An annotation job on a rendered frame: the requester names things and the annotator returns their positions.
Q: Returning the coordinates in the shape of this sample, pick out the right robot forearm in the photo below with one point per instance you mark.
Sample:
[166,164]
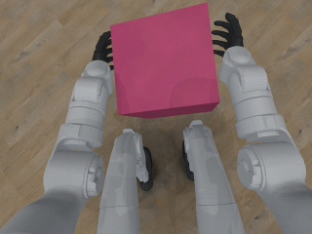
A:
[252,100]

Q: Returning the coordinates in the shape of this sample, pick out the robot left upper arm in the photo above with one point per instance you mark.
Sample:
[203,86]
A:
[72,177]

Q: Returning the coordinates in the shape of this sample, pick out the carton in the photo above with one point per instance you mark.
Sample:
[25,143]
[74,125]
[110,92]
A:
[164,65]

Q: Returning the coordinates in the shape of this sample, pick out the robot left hand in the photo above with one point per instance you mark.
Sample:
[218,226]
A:
[102,51]

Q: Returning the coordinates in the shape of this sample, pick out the left robot forearm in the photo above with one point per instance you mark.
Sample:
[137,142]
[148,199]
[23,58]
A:
[82,129]

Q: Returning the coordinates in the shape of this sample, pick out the robot right hand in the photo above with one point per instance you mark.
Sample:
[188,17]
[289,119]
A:
[233,36]

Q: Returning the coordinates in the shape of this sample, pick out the robot right upper arm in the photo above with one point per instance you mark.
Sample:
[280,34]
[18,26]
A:
[276,172]

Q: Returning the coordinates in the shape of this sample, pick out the robot right thigh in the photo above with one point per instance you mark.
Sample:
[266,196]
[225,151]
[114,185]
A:
[216,209]

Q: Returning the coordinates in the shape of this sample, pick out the robot left foot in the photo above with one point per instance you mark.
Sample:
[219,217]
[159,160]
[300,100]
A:
[147,185]

